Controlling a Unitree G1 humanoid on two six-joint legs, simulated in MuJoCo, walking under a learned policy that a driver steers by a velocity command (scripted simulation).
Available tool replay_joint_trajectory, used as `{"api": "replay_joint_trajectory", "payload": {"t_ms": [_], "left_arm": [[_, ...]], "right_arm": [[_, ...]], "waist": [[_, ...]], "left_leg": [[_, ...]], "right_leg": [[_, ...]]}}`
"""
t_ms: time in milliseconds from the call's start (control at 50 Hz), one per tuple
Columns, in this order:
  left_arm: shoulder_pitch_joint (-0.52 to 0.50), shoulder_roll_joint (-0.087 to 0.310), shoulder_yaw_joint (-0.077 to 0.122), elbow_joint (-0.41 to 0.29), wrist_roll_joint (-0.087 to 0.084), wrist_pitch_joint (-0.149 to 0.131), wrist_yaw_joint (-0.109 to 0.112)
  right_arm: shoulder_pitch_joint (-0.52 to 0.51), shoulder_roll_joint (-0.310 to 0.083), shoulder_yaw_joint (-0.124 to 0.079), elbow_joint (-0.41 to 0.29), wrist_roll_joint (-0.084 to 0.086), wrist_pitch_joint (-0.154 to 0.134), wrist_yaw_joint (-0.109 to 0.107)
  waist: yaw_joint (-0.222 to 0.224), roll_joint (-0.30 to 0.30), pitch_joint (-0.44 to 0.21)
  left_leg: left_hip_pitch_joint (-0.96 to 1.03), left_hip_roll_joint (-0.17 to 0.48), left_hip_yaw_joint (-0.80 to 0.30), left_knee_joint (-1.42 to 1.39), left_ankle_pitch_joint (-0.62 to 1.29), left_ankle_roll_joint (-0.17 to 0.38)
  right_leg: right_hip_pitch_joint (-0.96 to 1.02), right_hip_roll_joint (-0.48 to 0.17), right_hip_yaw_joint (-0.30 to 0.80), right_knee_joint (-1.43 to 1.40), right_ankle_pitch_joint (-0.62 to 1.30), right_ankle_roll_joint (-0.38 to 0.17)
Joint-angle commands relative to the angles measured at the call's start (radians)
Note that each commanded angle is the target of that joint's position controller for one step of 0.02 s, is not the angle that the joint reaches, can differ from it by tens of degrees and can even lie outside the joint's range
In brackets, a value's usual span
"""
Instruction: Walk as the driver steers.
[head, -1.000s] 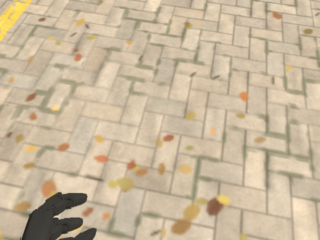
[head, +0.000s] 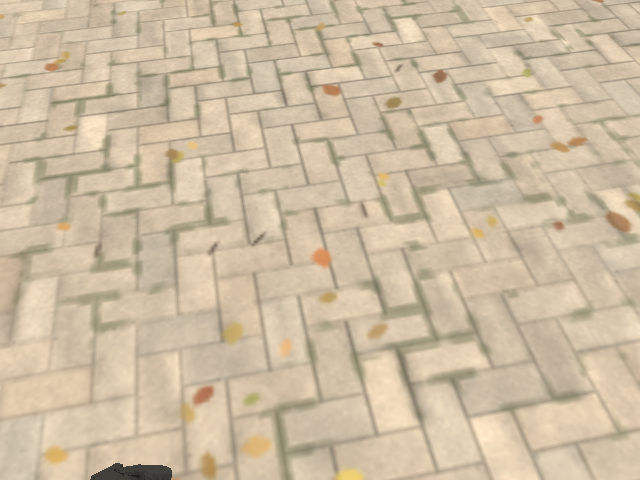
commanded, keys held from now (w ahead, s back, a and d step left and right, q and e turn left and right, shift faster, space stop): q+shift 0.46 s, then e+shift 0.54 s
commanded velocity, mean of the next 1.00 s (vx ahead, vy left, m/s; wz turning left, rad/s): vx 0.00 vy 0.00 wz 0.20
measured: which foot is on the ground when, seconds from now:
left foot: up 0.00-0.10, down 0.12-0.64, up 0.66-0.94, down 0.96-1.00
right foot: down 0.00-0.12, up 0.14-0.58, down 0.60-0.96, up 0.98-1.00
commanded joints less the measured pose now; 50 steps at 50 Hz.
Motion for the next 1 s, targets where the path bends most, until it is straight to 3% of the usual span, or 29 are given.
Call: {"api": "replay_joint_trajectory", "payload": {"t_ms": [20,60,100,120,140,160,180,200,220,240,260,360,460,540,560,580,600,620,640,660,680,720,800,840,920,940,960,980,1000], "left_arm": [[0.042,0.226,0.082,-0.025,-0.014,0.004,0.017],[0.011,0.214,0.085,-0.028,-0.021,0.010,0.024],[-0.014,0.206,0.091,-0.026,-0.035,0.015,0.029],[0.011,0.189,0.093,-0.018,-0.039,0.012,0.030],[-0.005,0.152,0.088,-0.058,-0.001,0.004,0.026],[-0.138,0.142,0.083,-0.100,0.006,-0.009,0.026],[-0.120,0.148,0.087,-0.094,-0.003,-0.017,0.022],[-0.093,0.152,0.091,-0.073,-0.016,-0.018,0.019],[-0.075,0.150,0.094,-0.056,-0.018,-0.017,0.021],[-0.073,0.162,0.098,-0.051,-0.015,-0.017,0.024],[-0.073,0.147,0.096,-0.049,-0.018,-0.019,0.020],[-0.078,0.136,0.094,-0.032,-0.031,-0.034,0.012],[-0.071,0.161,0.102,-0.018,-0.036,-0.052,0.001],[0.006,0.180,0.099,0.015,-0.033,-0.065,-0.022],[0.021,0.158,0.091,0.020,-0.029,-0.069,-0.030],[0.014,0.123,0.076,0.020,-0.015,-0.072,-0.037],[-0.008,0.142,0.069,0.010,0.002,-0.072,-0.038],[-0.062,0.173,0.062,-0.011,0.010,-0.070,-0.034],[-0.077,0.170,0.059,-0.002,0.005,-0.069,-0.034],[-0.063,0.189,0.067,-0.005,-0.013,-0.066,-0.036],[-0.024,0.229,0.080,0.003,-0.029,-0.058,-0.031],[0.033,0.296,0.105,0.003,-0.048,-0.047,-0.017],[0.122,0.282,0.122,0.001,-0.053,-0.027,0.011],[0.103,0.275,0.132,-0.011,-0.063,-0.010,0.022],[0.031,0.264,0.143,-0.054,-0.076,0.027,0.029],[0.014,0.250,0.138,-0.065,-0.084,0.029,0.030],[0.068,0.202,0.123,-0.061,-0.078,0.031,0.029],[0.137,0.163,0.116,-0.068,-0.067,0.024,0.026],[0.152,0.257,0.141,-0.060,-0.052,0.012,0.021]], "right_arm": [[-0.074,-0.117,-0.026,-0.110,0.007,-0.024,0.005],[-0.027,-0.099,-0.025,-0.102,0.009,-0.022,0.013],[0.025,-0.096,-0.028,-0.092,0.008,-0.021,0.019],[0.041,-0.134,-0.040,-0.098,0.000,-0.022,0.014],[0.054,-0.263,-0.074,-0.121,-0.006,-0.027,-0.002],[0.102,-0.268,-0.075,-0.129,-0.031,-0.036,0.002],[0.105,-0.244,-0.069,-0.133,-0.048,-0.049,0.003],[0.049,-0.223,-0.069,-0.141,-0.031,-0.055,-0.002],[0.003,-0.208,-0.067,-0.154,-0.009,-0.050,-0.009],[-0.028,-0.188,-0.060,-0.166,0.009,-0.040,-0.020],[-0.031,-0.180,-0.056,-0.172,0.012,-0.027,-0.028],[-0.014,-0.204,-0.068,-0.194,0.004,-0.001,-0.045],[-0.055,-0.224,-0.077,-0.228,0.001,0.013,-0.040],[-0.087,-0.164,-0.042,-0.233,-0.014,0.018,-0.030],[-0.104,-0.133,-0.025,-0.228,-0.014,0.017,-0.028],[-0.081,-0.076,-0.001,-0.208,-0.024,0.010,-0.024],[-0.011,-0.034,0.013,-0.181,-0.055,0.000,-0.018],[0.076,-0.072,0.003,-0.164,-0.074,-0.009,-0.017],[0.031,-0.108,-0.008,-0.178,-0.074,-0.015,-0.021],[-0.046,-0.147,-0.019,-0.179,-0.063,-0.021,-0.029],[-0.102,-0.157,-0.027,-0.188,-0.056,-0.024,-0.034],[-0.117,-0.136,-0.031,-0.196,-0.041,-0.025,-0.037],[-0.140,-0.095,-0.032,-0.194,-0.016,-0.052,-0.025],[-0.126,-0.089,-0.034,-0.180,-0.007,-0.062,-0.017],[-0.045,-0.081,-0.041,-0.134,0.001,-0.069,0.000],[-0.002,-0.096,-0.050,-0.113,-0.001,-0.067,-0.001],[0.000,-0.149,-0.064,-0.113,-0.010,-0.060,-0.007],[-0.074,-0.230,-0.072,-0.144,-0.051,-0.050,-0.008],[-0.116,-0.194,-0.063,-0.170,-0.088,-0.056,-0.006]], "waist": [[0.076,-0.134,-0.018],[0.051,-0.125,-0.050],[0.014,-0.116,-0.064],[0.013,-0.041,-0.061],[0.051,0.221,-0.066],[-0.032,0.286,-0.067],[-0.026,0.159,-0.105],[0.011,0.087,-0.099],[0.027,0.041,-0.090],[0.034,0.042,-0.095],[0.038,0.057,-0.101],[0.024,0.097,-0.102],[0.019,0.157,-0.091],[0.009,0.181,-0.148],[0.027,0.160,-0.140],[0.032,0.120,-0.127],[-0.011,-0.005,-0.126],[-0.094,-0.138,-0.068],[-0.085,-0.203,-0.012],[-0.036,-0.192,0.027],[-0.001,-0.188,0.021],[0.022,-0.205,0.010],[0.066,-0.203,-0.068],[0.057,-0.175,-0.105],[0.013,-0.187,-0.130],[-0.009,-0.179,-0.130],[0.020,-0.071,-0.137],[0.078,0.218,-0.099],[0.079,0.182,-0.046]], "left_leg": [[-0.095,0.007,0.018,0.008,-0.069,0.019],[-0.053,-0.003,0.041,-0.051,-0.040,0.033],[0.045,-0.027,0.059,-0.230,0.120,0.070],[0.118,0.004,-0.049,-0.342,0.310,0.117],[0.253,0.220,-0.402,-0.383,0.697,0.236],[0.342,0.320,-0.597,-0.434,0.833,0.406],[0.373,0.302,-0.551,-0.429,0.779,0.411],[0.383,0.240,-0.468,-0.404,0.737,0.353],[0.378,0.198,-0.417,-0.394,0.706,0.308],[0.371,0.173,-0.391,-0.396,0.681,0.285],[0.349,0.144,-0.380,-0.397,0.684,0.278],[0.341,0.094,-0.426,-0.389,0.561,0.262],[0.248,0.064,-0.527,-0.372,0.476,0.244],[0.257,0.089,-0.491,-0.296,0.604,0.235],[0.218,0.074,-0.475,-0.291,0.543,0.218],[0.185,0.041,-0.447,-0.306,0.420,0.178],[0.164,-0.034,-0.354,-0.232,0.203,0.124],[0.147,-0.113,-0.256,-0.192,-0.072,0.069],[0.154,-0.097,-0.209,-0.231,-0.030,0.028],[0.154,-0.093,-0.187,-0.252,0.029,0.022],[0.136,-0.103,-0.162,-0.244,0.052,0.023],[0.072,-0.130,-0.117,-0.205,0.005,0.013],[-0.077,-0.149,-0.145,-0.054,-0.168,-0.007],[-0.066,-0.145,-0.154,-0.080,-0.130,-0.015],[0.151,-0.159,-0.113,-0.347,0.074,-0.002],[0.263,-0.132,-0.101,-0.470,0.200,0.012],[0.393,0.017,-0.231,-0.518,0.216,0.067],[0.377,0.246,-0.504,-0.536,0.264,0.206],[0.260,0.346,-0.535,-0.543,0.317,0.279]], "right_leg": [[0.139,-0.369,0.244,-0.130,0.409,-0.197],[0.166,-0.367,0.200,-0.087,0.512,-0.179],[0.141,-0.327,0.118,-0.015,0.478,-0.116],[0.076,-0.257,0.048,0.096,0.321,-0.040],[-0.163,-0.104,-0.087,0.353,0.011,0.075],[-0.393,0.046,-0.006,0.544,-0.402,0.113],[-0.427,0.006,0.082,0.667,-0.401,0.111],[-0.443,-0.016,0.101,0.694,-0.316,0.110],[-0.457,-0.030,0.102,0.665,-0.250,0.117],[-0.441,-0.043,0.108,0.632,-0.195,0.127],[-0.407,-0.028,0.097,0.618,-0.156,0.140],[-0.353,0.013,0.103,0.373,-0.073,0.167],[-0.229,0.036,0.124,0.197,-0.056,0.161],[-0.078,-0.035,0.070,0.085,-0.006,0.128],[0.007,-0.050,0.059,-0.018,0.089,0.109],[0.096,-0.077,0.094,-0.158,0.234,0.087],[0.152,-0.176,0.241,-0.193,0.383,0.052],[0.091,-0.250,0.334,-0.168,0.507,-0.033],[-0.022,-0.289,0.430,-0.212,0.313,-0.132],[-0.039,-0.244,0.442,-0.228,0.183,-0.118],[-0.015,-0.221,0.449,-0.226,0.122,-0.097],[0.051,-0.220,0.505,-0.205,0.112,-0.105],[0.230,-0.246,0.602,-0.167,0.321,-0.149],[0.252,-0.228,0.591,-0.147,0.390,-0.132],[0.115,-0.154,0.564,-0.126,0.329,-0.075],[0.033,-0.115,0.537,-0.099,0.234,-0.038],[-0.109,-0.032,0.452,0.023,-0.042,0.016],[-0.304,0.117,0.266,0.243,-0.335,0.069],[-0.334,0.014,0.249,0.445,-0.339,0.103]]}}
